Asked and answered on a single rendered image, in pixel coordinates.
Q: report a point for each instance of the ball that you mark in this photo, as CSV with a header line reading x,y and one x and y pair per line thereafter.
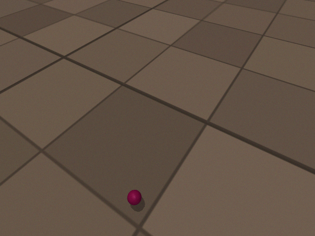
x,y
134,197

